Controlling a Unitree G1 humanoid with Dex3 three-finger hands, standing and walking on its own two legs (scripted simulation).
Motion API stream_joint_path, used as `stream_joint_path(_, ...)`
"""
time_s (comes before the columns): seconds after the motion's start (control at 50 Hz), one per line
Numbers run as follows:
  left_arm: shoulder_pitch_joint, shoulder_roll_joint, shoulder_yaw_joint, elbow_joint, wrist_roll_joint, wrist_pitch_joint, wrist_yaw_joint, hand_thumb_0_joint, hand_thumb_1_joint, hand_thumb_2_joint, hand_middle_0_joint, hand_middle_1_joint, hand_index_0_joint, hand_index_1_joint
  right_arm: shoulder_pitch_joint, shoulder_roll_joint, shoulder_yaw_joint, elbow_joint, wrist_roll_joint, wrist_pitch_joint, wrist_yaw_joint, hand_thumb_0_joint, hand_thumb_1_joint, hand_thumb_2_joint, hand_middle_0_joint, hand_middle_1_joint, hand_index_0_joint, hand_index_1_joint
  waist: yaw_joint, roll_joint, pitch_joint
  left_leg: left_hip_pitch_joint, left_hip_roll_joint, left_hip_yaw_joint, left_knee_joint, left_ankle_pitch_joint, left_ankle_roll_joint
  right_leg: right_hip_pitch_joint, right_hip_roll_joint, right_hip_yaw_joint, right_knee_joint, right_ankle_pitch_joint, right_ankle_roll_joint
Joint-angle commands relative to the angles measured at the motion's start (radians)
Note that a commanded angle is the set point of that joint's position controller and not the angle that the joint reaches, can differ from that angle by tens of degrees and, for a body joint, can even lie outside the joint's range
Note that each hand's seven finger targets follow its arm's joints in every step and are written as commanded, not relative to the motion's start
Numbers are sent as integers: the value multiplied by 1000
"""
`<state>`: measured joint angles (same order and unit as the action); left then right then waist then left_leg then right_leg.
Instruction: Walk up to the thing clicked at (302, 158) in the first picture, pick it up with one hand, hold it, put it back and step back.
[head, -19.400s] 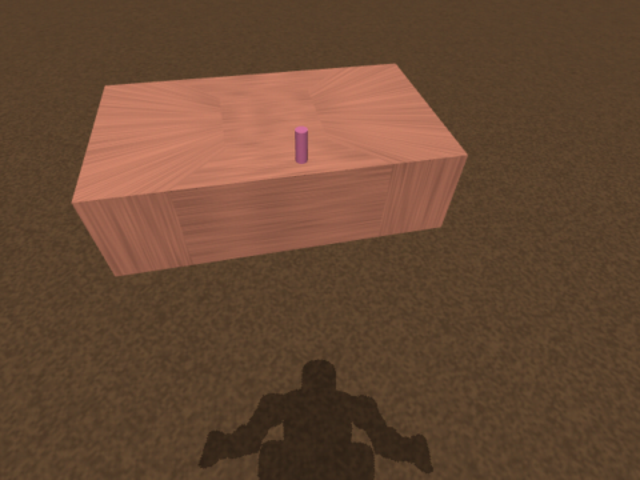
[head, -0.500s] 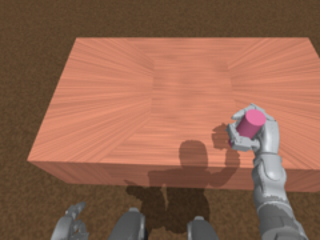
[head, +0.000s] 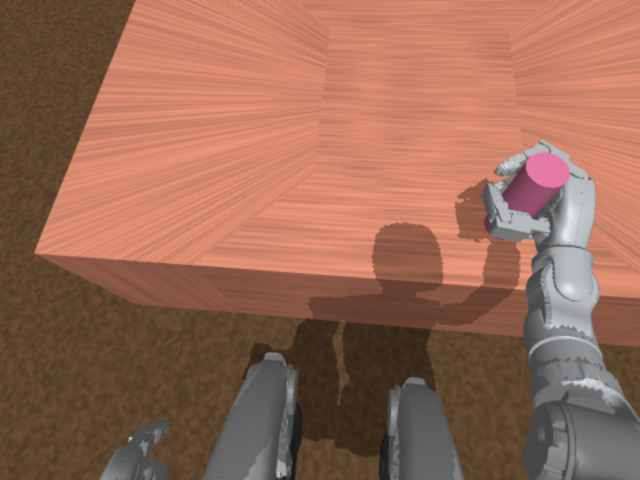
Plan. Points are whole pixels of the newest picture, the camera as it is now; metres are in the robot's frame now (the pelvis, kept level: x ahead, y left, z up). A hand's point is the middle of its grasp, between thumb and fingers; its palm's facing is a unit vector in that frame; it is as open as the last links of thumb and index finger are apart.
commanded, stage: crouch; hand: right
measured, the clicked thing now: (521, 200) +0.45 -0.19 +0.01
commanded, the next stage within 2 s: lower in 0.26 s
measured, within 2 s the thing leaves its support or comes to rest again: neither
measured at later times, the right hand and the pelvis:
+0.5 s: hand (490, 204) +0.48 -0.17 -0.04, palm faces +0.09 +1.00 +0.00, open 5.7 cm; pelvis -0.02 +0.00 -0.05, yaw +0 degrees
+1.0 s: hand (473, 219) +0.48 -0.17 -0.11, palm faces +0.07 +1.00 -0.02, open 5.7 cm; pelvis -0.03 -0.01 -0.11, yaw +0 degrees
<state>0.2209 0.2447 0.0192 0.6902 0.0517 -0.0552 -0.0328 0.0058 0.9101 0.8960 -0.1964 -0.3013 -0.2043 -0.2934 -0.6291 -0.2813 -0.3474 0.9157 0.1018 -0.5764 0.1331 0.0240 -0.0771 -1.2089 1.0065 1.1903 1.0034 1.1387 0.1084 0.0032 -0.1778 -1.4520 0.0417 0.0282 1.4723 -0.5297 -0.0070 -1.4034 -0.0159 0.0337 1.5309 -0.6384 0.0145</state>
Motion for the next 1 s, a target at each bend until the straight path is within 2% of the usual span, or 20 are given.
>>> stream_joint_path(0.0,100,181,63,-74,1,-17,10,0,909,891,-194,-295,-204,-285,-399,-197,-24,-181,0,-79,6,0,-603,-1368,1407,1460,1420,1461,10,-94,-533,317,-25,-18,-127,179,44,223,20,12,-178,203,-30)
stream_joint_path(0.16,119,196,62,-73,3,-14,15,0,913,890,-190,-291,-199,-282,-482,-222,-35,-162,-2,-56,-3,0,-640,-1371,1436,1472,1444,1472,25,-100,-606,298,-22,-20,-68,206,44,151,27,0,-104,225,-32)
stream_joint_path(0.18,125,184,56,-79,3,-12,14,0,907,895,-190,-290,-196,-284,-489,-259,-67,-187,-4,-58,-9,0,-631,-1377,1442,1482,1452,1482,14,-88,-636,324,-21,-26,-58,239,44,132,26,-6,-89,250,-35)
stream_joint_path(0.22,123,199,63,-72,3,-9,16,0,907,897,-190,-291,-196,-285,-470,-224,-33,-121,-10,-44,-1,0,-636,-1368,1434,1469,1442,1470,38,-83,-604,308,-20,-30,-56,228,43,104,26,-7,-76,228,-37)
stream_joint_path(0.24,113,193,60,-81,3,-7,15,0,910,892,-190,-291,-198,-283,-512,-267,-65,-174,-9,-46,-8,0,-640,-1369,1433,1470,1442,1471,24,-67,-597,307,-20,-34,-67,180,37,73,27,-8,-74,178,-42)
stream_joint_path(0.34,116,193,59,-89,2,-2,16,0,914,886,-189,-289,-198,-279,-532,-270,-61,-182,-14,-34,-7,0,-625,-1365,1431,1469,1439,1469,27,-82,-619,275,-20,-31,-45,160,41,61,25,-5,-64,165,-41)
stream_joint_path(0.4,116,185,56,-83,5,0,15,0,899,896,-192,-290,-191,-290,-500,-247,-60,-124,-14,-25,-9,0,-624,-1314,1390,1417,1397,1417,38,-67,-584,248,-21,-25,-28,152,39,23,24,-3,-42,151,-44)
stream_joint_path(0.42,114,186,53,-71,4,-2,15,0,903,894,-192,-291,-193,-289,-472,-193,-21,-53,-16,-18,-3,0,-616,-1319,1389,1422,1397,1422,55,-56,-532,206,-21,-23,-20,122,39,-6,24,0,-35,121,-44)
stream_joint_path(0.46,111,188,52,-71,6,-5,13,0,899,891,-194,-291,-194,-291,-482,-252,-63,-69,-16,-33,-5,0,-608,-1321,1379,1419,1390,1419,39,-64,-513,155,-21,-23,8,96,40,-58,23,3,-13,99,-45)
stream_joint_path(0.54,115,201,58,-70,16,-10,12,0,898,888,-192,-291,-194,-288,-498,-239,-44,-87,-20,-59,5,0,-584,-1342,1399,1447,1413,1448,44,-91,-580,145,-17,-30,56,133,40,-70,28,-2,41,138,-43)
stream_joint_path(0.58,119,205,58,-77,17,-9,12,0,897,892,-192,-290,-193,-288,-574,-315,-83,-181,-23,-79,-1,0,-595,-1365,1423,1473,1437,1473,26,-128,-661,147,-18,-29,81,158,42,-45,30,-5,57,169,-40)
stream_joint_path(0.62,120,207,57,-74,19,-11,10,0,893,901,-192,-292,-190,-293,-551,-234,-41,-157,-16,-76,2,0,-587,-1383,1436,1492,1452,1493,42,-147,-672,120,-19,-13,106,183,46,-12,30,3,59,208,-32)
stream_joint_path(0.72,133,223,65,-66,25,3,9,0,888,911,-194,-293,-188,-299,-607,-274,-53,-238,-34,-77,-25,0,-589,-1357,1415,1462,1427,1463,38,-192,-752,78,-17,-3,147,191,49,56,28,17,80,253,-23)
stream_joint_path(0.78,139,225,66,-53,25,12,7,0,892,908,-194,-293,-189,-298,-573,-216,-20,-185,-43,-58,-34,0,-603,-1375,1426,1478,1440,1478,57,-181,-712,12,-15,10,172,191,51,70,23,32,94,273,-17)
stream_joint_path(0.86,142,215,64,-59,23,24,5,0,900,895,-192,-291,-192,-290,-575,-240,-37,-174,-51,-42,-47,0,-643,-1399,1449,1501,1463,1502,59,-143,-681,18,-12,7,188,192,49,-17,29,16,124,237,-26)
stream_joint_path(0.88,130,219,63,-53,22,24,5,0,899,895,-193,-290,-192,-290,-521,-200,-15,-97,-49,-29,-41,0,-635,-1397,1447,1500,1460,1500,68,-120,-623,9,-10,5,180,158,46,-72,33,13,125,189,-30)
stream_joint_path(0.9,140,213,62,-62,19,24,3,0,900,892,-192,-288,-191,-289,-539,-234,-50,-129,-44,-32,-45,0,-630,-1395,1449,1501,1462,1501,61,-101,-624,14,-11,5,189,164,46,-101,33,12,130,186,-32)
stream_joint_path(0.92,124,217,62,-63,18,24,1,0,902,889,-193,-290,-193,-289,-532,-214,-23,-100,-48,-24,-37,0,-636,-1410,1454,1513,1469,1513,66,-97,-608,12,-10,1,177,119,44,-135,37,8,128,133,-36)
stream_joint_path(0.94,134,219,64,-66,17,25,2,0,905,884,-190,-287,-193,-284,-545,-247,-53,-121,-47,-27,-41,0,-649,-1415,1464,1520,1479,1520,58,-89,-622,18,-10,-2,184,129,42,-141,36,3,143,138,-39)
stream_joint_path(0.98,131,214,59,-82,14,27,2,0,904,886,-191,-287,-193,-284,-582,-274,-53,-163,-52,-30,-41,0,-651,-1411,1461,1515,1475,1516,58,-87,-665,47,-8,-9,180,124,39,-151,39,-5,150,125,-43)
